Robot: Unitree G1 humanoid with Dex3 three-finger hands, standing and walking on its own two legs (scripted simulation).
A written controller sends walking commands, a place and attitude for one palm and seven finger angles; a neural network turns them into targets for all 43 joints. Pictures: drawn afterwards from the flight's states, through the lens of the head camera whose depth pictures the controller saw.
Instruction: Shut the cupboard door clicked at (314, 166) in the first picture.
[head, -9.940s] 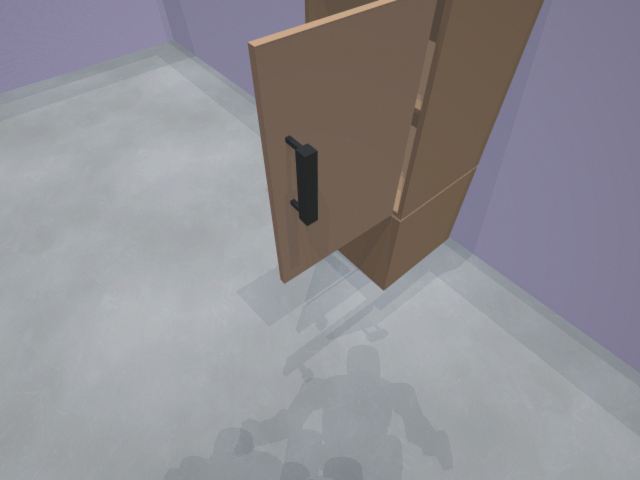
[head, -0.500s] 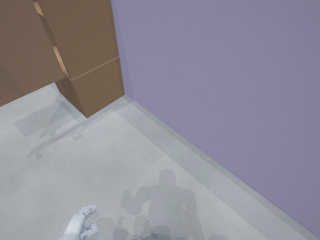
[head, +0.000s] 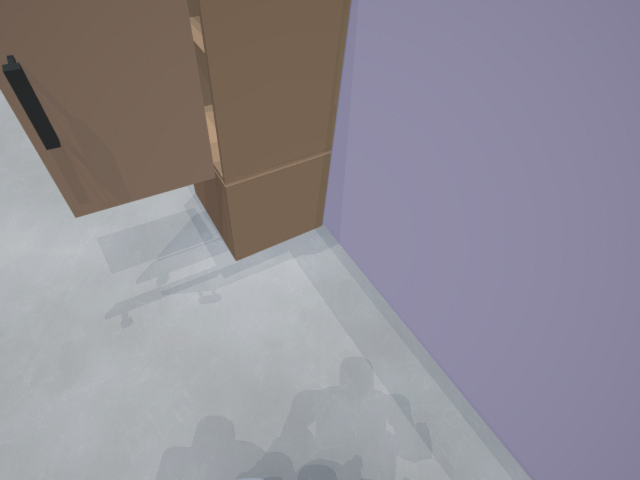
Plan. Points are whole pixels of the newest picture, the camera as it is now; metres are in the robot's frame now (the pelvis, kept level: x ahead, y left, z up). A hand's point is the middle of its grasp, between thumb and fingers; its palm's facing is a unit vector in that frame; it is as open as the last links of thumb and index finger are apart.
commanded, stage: walk to a spot facing it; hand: left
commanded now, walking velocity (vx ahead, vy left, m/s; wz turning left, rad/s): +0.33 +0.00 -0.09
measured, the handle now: (32, 103) +0.73 +0.65 +0.01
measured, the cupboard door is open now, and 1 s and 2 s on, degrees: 88 88 88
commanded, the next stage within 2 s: turn to face it in 0.14 s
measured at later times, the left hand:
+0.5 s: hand (256, 358) +0.32 +0.13 -0.15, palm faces +0.02 -0.98 -0.19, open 7.3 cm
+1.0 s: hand (180, 401) +0.24 +0.23 -0.16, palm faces +0.35 -0.90 -0.26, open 7.3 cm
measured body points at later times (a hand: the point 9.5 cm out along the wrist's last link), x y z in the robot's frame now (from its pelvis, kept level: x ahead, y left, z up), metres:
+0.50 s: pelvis +0.19 -0.05 +0.00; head +0.23 -0.05 +0.45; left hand +0.32 +0.18 -0.14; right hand +0.13 -0.27 -0.16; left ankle +0.11 +0.06 -0.65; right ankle +0.25 -0.15 -0.73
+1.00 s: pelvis +0.25 -0.01 +0.01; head +0.28 +0.03 +0.46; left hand +0.22 +0.27 -0.14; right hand +0.43 -0.22 -0.11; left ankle +0.25 +0.08 -0.73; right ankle +0.28 -0.17 -0.66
